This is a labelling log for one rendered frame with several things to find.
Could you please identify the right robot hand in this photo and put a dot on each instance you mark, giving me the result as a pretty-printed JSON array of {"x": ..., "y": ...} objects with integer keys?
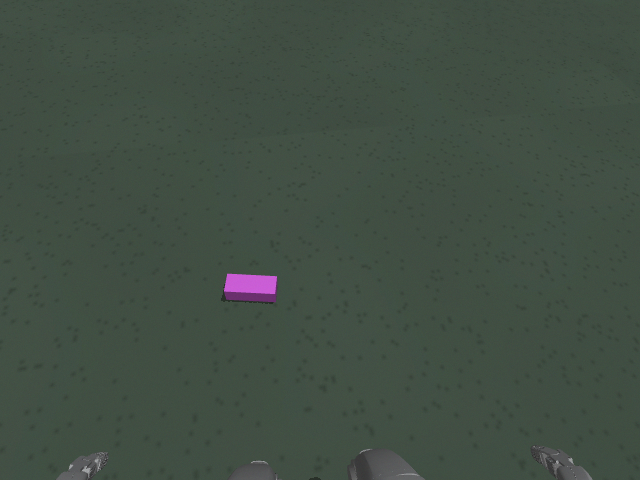
[{"x": 559, "y": 464}]

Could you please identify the left robot hand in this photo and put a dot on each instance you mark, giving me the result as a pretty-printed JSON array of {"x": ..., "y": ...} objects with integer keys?
[{"x": 84, "y": 468}]

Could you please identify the carton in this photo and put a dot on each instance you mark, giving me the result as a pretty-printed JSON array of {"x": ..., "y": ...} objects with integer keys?
[{"x": 251, "y": 287}]

